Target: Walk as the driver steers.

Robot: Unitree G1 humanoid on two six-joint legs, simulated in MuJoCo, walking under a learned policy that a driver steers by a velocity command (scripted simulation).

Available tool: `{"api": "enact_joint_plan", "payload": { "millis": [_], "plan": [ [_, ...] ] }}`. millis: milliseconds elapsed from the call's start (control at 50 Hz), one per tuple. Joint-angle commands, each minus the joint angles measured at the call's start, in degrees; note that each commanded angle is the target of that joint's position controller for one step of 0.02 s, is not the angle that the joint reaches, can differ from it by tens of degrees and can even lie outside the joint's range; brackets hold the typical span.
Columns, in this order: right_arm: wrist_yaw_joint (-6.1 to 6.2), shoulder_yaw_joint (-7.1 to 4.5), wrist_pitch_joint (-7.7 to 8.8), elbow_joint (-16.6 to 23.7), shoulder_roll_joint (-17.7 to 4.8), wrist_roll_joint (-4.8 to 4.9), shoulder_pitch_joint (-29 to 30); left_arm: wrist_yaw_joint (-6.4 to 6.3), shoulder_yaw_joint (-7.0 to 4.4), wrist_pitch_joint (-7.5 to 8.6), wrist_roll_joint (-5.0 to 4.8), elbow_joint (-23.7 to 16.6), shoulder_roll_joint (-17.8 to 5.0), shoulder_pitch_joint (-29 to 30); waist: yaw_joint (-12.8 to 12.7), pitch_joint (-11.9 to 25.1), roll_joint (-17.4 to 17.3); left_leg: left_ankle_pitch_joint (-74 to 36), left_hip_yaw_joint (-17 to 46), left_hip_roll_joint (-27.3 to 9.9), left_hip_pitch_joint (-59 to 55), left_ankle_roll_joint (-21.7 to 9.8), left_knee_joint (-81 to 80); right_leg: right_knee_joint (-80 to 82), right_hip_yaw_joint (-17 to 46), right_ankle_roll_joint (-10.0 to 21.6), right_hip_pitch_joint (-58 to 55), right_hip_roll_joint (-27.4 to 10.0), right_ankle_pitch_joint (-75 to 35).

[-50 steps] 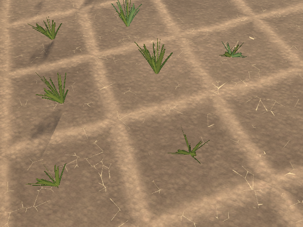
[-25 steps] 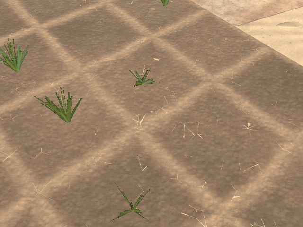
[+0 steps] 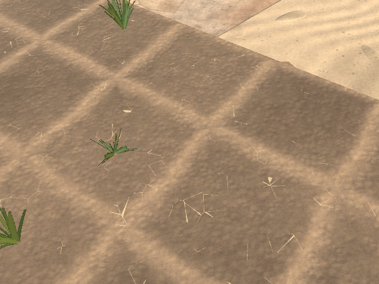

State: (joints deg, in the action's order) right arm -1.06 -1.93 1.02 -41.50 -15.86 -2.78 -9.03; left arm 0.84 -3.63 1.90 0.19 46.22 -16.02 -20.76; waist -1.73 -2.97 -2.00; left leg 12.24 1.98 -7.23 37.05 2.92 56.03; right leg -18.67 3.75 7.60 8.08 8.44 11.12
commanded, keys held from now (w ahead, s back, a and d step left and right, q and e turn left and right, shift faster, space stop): w+e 0.26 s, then e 0.60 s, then no key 0.10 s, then w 0.04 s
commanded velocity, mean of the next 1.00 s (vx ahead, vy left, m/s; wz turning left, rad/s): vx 0.25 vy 0.00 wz -0.58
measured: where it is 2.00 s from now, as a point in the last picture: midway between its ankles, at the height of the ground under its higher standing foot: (275, 237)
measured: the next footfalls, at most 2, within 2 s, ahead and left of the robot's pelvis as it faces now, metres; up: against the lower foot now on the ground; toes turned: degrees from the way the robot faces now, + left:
left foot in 0.24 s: +0.33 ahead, +0.12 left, +0.00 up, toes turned -10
right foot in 0.72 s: +0.37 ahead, -0.11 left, +0.00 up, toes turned -27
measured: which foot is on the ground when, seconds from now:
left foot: up 0.00-0.22, down 0.24-0.72, up 0.74-1.00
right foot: down 0.00-0.26, up 0.28-0.70, down 0.72-1.00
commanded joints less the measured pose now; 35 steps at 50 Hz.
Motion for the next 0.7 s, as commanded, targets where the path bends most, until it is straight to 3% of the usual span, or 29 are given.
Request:
{"api": "enact_joint_plan", "payload": {
  "millis": [20, 140, 180, 220, 240, 260, 280, 300, 320, 340, 360, 400, 440, 500, 580, 660, 700],
  "plan": [
    [-0.12, -0.84, 0.21, 4.23, -3.83, 0.11, 3.67, -0.31, -2.17, 1.14, -0.14, -2.89, -8.6, -2.09, -0.43, 0.91, 4.9, -6.88, -1.46, 1.67, 2.39, 0.64, -6.65, 6.61, 13.59, 6.8, -1.34, -14.01, -16.38],
    [-0.62, -0.12, 1.44, 7.68, -4.04, 0.93, 12.97, -1.17, -2.46, 1.02, 0.54, -1.83, -9.71, -7.04, -3.66, 0.51, 5.8, -9.53, -1.13, 5.36, 0.59, -0.7, -18.75, 1.5, 17.07, 5.52, -7.54, -15.25, -23.75],
    [-0.4, -0.36, 1.86, 7.51, -5.11, 1.12, 10.7, -1.59, -2.63, 0.98, 0.69, -2.29, -10.51, -5.24, -1.82, 0.74, 6.53, -7.32, -0.38, 6.44, -6.08, -1.91, -22.93, -0.63, 18.68, 3.69, -6.54, -15.73, -25.28],
    [0.54, -1.3, 2.41, 4.79, -7.2, 1.3, 1.51, -1.37, -2.73, 1.21, 0.78, -2.96, -11.39, -1.95, 2.67, 3.93, 6.4, -3.07, -1.47, 9.17, -21.13, -3.73, -26.33, -8.22, 18.4, 1.2, -2.45, -13.78, -32.73],
    [1.28, -2.04, 3.17, 3.06, -8.95, 0.87, -5.88, -0.84, -2.48, 1.59, 0.27, -2.87, -10.74, -1.24, 6.72, 8.11, 3.15, -4.0, 0.01, 6.92, -32.4, -5.36, -29.84, -19.11, 15.37, -0.28, 1.11, -9.99, -31.47],
    [2.4, -2.98, 3.53, 2.85, -13.13, -0.42, -15.21, -0.46, -1.15, 2.12, -0.3, -4.53, -6.17, -1.95, 9.66, 17.23, -3.28, 9.47, 13.68, -6.81, -45.6, -8.16, -31.82, -35.39, 10.62, -1.57, 7.83, -6.47, -15.15],
    [2.54, -3.77, 2.86, 3.5, -17.21, -0.84, -12.81, -0.76, -0.61, 1.64, -1.48, -6.1, -3.04, -8.5, 4.47, 20.28, -16.31, 6.34, 39.6, -19.75, -53.08, -14.24, -38.74, -48.3, 4.4, -3.39, 23.83, 2.23, 22.36],
    [2.23, -3.17, 2.27, 3.93, -12.22, 0.49, -9.2, -1.51, -1.14, 0.52, 0.67, -3.81, -7.74, -7.91, 2.72, 13.81, -6.8, 1.85, 38.91, -18.59, -46.08, -14.89, -37.79, -53.36, 4.1, -3.39, 27.39, -3.54, 18.92],
    [2.07, -1.92, 2.32, 4.41, -7.39, 1.12, -6.22, -1.26, -1.5, 0.0, 0.99, -3.34, -8.09, -4.55, 2.37, 7.93, -0.98, -9.89, 28.16, -16.09, -39.26, -14.43, -36.89, -53.33, 3.16, -4.0, 25.93, -4.99, 14.87],
    [1.84, -1.18, 2.47, 4.05, -4.94, 1.2, -4.81, -0.99, -1.45, -0.45, 0.97, -3.36, -7.14, -2.64, 1.73, 5.29, 1.19, -22.62, 18.87, -13.19, -35.01, -13.6, -36.88, -51.79, 2.23, -4.83, 24.47, -6.52, 13.07],
    [1.89, -0.82, 2.74, 3.55, -4.13, 1.41, -4.87, -0.57, -1.57, -1.15, 1.38, -3.53, -6.59, -1.75, 1.27, 4.82, -1.31, -30.24, 12.58, -10.89, -32.93, -12.59, -36.99, -50.18, 1.57, -5.48, 23.32, -7.72, 12.56],
    [1.63, -0.78, 3.49, 2.4, -4.59, 1.87, -5.34, 0.36, -1.54, -2.53, 1.57, -3.99, -5.54, -1.7, 0.42, 4.98, -5.32, -41.9, 5.19, -8.58, -30.19, -12.14, -37.26, -49.55, 0.11, -6.5, 21.4, -7.3, 11.18],
    [1.56, -1.16, 3.79, 1.71, -5.46, 2.01, -5.77, 0.95, -1.39, -3.11, 1.24, -5.01, -4.88, -0.08, -0.06, 5.9, -5.68, -45.4, 1.6, -8.72, -30.53, -12.94, -37.77, -48.34, -0.4, -7.16, 22.56, -6.91, 9.05],
    [2.0, -1.35, 2.98, 1.28, -5.93, 2.02, -5.1, 1.7, -0.73, -3.66, 1.44, -7.23, -3.54, 4.96, 0.24, 4.89, -5.68, -43.48, -3.39, -8.41, -30.5, -13.04, -38.85, -41.39, -2.18, -7.77, 24.92, -8.13, 3.96],
    [2.01, -1.76, 2.16, 0.81, -6.74, 2.12, -4.67, 2.65, 0.35, -3.64, 1.43, -9.36, -1.96, 9.91, 1.24, 4.7, -6.19, -37.76, -9.86, -6.85, -27.63, -11.51, -37.59, -27.32, -5.65, -6.87, 17.45, -8.89, -3.16],
    [1.94, -2.87, 0.91, 0.21, -9.07, 2.38, -6.81, 2.47, -0.15, -3.6, 1.72, -11.25, -3.54, 12.55, 2.71, 4.58, -6.18, -34.42, -9.99, -9.23, -30.54, -10.28, -31.79, -19.34, -7.51, -4.98, 14.27, -7.9, 2.41],
    [2.24, -3.1, -0.2, 0.0, -9.25, 2.79, -6.88, 1.96, -0.59, -2.76, 2.32, -10.83, -3.86, 9.44, 1.11, 6.22, -3.59, -31.81, -11.54, -8.43, -30.49, -8.49, -22.0, -11.39, -7.77, -3.12, 8.63, -6.44, 1.07]
  ]
}}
